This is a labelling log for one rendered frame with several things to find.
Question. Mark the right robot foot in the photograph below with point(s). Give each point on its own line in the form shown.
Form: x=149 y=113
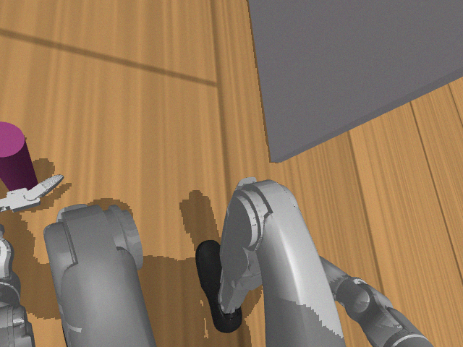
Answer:
x=209 y=268

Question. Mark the right robot hand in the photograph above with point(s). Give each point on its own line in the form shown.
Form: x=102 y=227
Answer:
x=334 y=275

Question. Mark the left robot arm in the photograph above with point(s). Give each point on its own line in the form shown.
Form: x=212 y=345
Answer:
x=15 y=330

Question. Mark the right robot arm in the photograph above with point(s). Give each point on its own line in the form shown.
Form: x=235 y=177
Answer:
x=383 y=325

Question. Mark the left robot hand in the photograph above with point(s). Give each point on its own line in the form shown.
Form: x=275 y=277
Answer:
x=21 y=199

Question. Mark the can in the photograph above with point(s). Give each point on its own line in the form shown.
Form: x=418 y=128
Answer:
x=16 y=168

